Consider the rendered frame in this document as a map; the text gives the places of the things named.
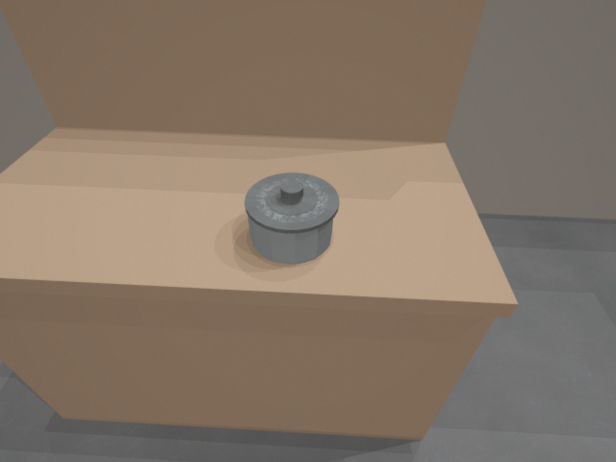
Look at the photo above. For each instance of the knob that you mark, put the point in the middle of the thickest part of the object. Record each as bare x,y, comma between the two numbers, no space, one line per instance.
291,190

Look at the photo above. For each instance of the lid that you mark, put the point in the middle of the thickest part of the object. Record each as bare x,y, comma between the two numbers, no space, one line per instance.
318,205

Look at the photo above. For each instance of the table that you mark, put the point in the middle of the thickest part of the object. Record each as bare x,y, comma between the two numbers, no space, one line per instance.
130,289

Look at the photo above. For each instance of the pot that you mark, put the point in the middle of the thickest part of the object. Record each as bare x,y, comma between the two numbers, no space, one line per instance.
290,248

